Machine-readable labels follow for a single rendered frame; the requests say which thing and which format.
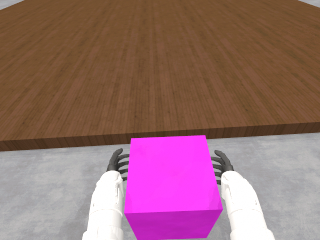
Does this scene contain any right robot forearm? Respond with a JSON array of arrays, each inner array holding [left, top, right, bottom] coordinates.
[[221, 171, 275, 240]]

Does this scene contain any carton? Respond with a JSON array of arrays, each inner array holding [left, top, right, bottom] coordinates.
[[124, 135, 223, 240]]

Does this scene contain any right robot hand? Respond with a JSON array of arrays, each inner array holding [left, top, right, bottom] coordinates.
[[210, 150, 234, 185]]

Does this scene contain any left robot forearm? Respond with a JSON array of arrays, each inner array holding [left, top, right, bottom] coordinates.
[[82, 170, 124, 240]]

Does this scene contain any left robot hand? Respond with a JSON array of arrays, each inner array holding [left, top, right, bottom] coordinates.
[[106, 148, 130, 181]]

